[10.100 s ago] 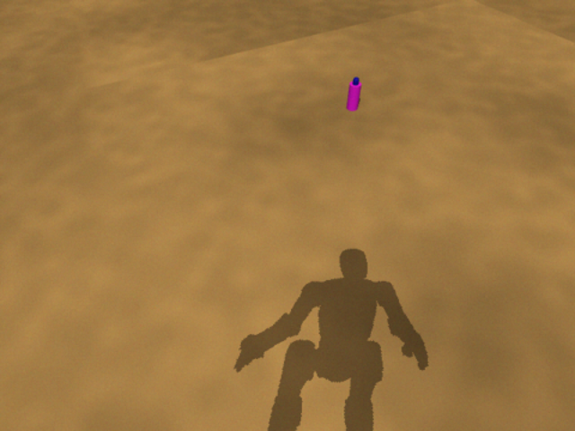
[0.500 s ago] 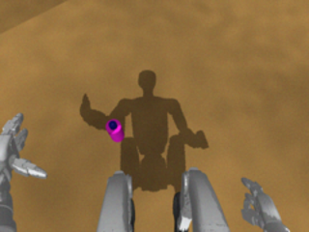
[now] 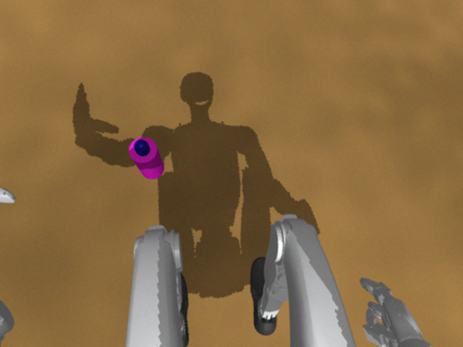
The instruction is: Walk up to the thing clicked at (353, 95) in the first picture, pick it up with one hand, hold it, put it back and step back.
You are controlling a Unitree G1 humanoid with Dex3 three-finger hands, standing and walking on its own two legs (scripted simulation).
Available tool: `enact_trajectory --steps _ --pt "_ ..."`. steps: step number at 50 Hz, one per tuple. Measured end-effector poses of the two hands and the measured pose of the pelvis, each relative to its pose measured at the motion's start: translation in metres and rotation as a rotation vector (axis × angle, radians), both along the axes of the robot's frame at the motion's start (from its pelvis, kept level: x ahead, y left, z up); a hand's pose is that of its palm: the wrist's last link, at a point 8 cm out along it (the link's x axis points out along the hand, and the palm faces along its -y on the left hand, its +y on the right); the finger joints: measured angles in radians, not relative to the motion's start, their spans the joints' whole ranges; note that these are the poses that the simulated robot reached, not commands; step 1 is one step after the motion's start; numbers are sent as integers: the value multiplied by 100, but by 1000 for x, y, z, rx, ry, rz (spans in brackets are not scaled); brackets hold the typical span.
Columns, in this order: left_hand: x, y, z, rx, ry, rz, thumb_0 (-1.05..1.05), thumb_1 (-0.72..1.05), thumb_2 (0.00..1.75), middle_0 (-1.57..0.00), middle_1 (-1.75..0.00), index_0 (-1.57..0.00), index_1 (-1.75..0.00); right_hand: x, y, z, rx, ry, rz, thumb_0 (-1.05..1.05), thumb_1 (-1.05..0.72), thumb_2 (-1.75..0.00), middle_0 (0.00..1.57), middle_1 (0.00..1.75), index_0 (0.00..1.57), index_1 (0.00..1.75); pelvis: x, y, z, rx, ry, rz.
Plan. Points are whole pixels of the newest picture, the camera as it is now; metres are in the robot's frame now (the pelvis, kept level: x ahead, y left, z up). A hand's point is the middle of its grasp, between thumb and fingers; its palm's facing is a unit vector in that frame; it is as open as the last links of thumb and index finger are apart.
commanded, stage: go down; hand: left
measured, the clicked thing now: (147, 157) +0.53 +0.20 -0.36
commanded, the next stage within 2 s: approach in 1.16 s
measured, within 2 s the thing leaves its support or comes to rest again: neither
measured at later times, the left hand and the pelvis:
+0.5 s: hand out of the picture +0.44 +0.38 -0.04, palm faces +0.13 -0.98 -0.11, open 17.1 cm; pelvis -0.01 +0.00 -0.06, yaw -1 degrees
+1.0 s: hand out of the picture +0.46 +0.39 -0.06, palm faces +0.13 -0.99 -0.10, open 16.9 cm; pelvis -0.01 +0.00 -0.08, yaw -2 degrees
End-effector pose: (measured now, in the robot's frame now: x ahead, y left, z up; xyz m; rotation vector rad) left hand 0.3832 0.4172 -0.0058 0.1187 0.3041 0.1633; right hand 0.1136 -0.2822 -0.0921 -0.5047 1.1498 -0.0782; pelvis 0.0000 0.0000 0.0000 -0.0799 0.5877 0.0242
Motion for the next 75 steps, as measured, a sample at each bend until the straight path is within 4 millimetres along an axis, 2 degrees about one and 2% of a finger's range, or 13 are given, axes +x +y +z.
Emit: enact_trajectory --steps 17,29,39,59,68,72,75 --pt "21 11 -21 -12 -92 -16 -1 -45 4 -5 -4 -4 -4 -14 2 -41 -12 43 28 1 -92 -91 21 30 21 30 -8 2 -43 -14 -6 -1" --pt "33 17 -31 -14 -122 -25 -1 -41 6 -4 -4 -3 -4 -31 2 -59 -20 95 20 1 -91 -91 21 30 21 30 -10 3 -62 -23 -8 -2" --pt "40 18 -38 -22 -139 -27 -1 -40 7 -4 -5 -3 -5 -39 -2 -67 -30 134 25 1 -91 -91 21 30 21 30 -10 2 -71 -27 -8 -6" --pt "49 27 -49 -24 -181 -34 -1 -38 10 -3 -6 -3 -7 -29 1 -71 -54 136 51 1 -91 -91 21 30 21 30 -8 6 -82 -47 -10 -9" --pt "55 25 -47 -29 -213 -42 -1 -43 9 -5 -7 -4 -8 -32 4 -70 -57 139 49 1 -91 -91 21 30 21 30 -9 8 -83 -53 -15 -7" --pt "59 20 -56 -41 -237 -41 -1 -47 7 -6 -7 -5 -9 -36 4 -72 -57 144 60 1 -91 -90 21 30 21 30 -12 8 -87 -59 -23 -12" --pt "64 13 -72 -56 -246 -44 -1 -50 5 -6 -7 -5 -9 -39 5 -75 -61 151 74 1 -91 -90 21 30 21 30 -13 8 -93 -64 -33 -18"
